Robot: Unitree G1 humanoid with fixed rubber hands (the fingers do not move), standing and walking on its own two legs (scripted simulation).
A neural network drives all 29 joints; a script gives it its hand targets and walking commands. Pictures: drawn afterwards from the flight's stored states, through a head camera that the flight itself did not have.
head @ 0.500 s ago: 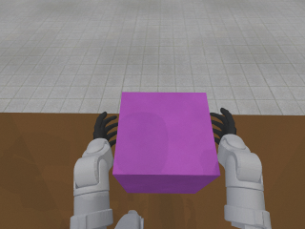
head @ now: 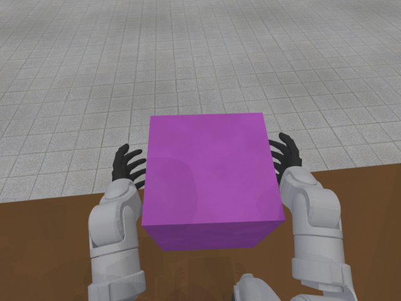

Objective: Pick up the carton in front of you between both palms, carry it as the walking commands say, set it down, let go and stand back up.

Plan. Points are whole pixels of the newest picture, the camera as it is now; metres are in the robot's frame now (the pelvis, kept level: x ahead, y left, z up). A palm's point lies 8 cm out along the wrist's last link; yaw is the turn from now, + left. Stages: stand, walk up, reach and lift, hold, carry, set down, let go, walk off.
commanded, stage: carry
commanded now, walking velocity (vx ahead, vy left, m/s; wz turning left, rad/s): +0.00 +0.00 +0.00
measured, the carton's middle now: (207, 189) +0.33 -0.02 +0.02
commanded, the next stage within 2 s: none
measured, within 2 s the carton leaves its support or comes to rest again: neither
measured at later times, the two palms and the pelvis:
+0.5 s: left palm (141, 140) +0.48 +0.13 +0.03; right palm (263, 128) +0.49 -0.18 +0.03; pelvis +0.17 -0.02 -0.04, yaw +1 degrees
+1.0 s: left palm (129, 130) +0.48 +0.15 +0.06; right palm (258, 119) +0.49 -0.16 +0.06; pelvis +0.17 +0.00 -0.04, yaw +0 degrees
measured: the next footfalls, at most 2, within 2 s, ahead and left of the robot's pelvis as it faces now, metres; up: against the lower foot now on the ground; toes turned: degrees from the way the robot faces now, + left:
right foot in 0.12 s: +0.23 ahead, -0.09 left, -0.05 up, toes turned -4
left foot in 0.30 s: +0.15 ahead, +0.10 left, -0.03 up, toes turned +1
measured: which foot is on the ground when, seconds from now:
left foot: down 0.00-0.12, up 0.14-0.28, down 0.30-1.00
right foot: up 0.00-0.10, down 0.12-1.00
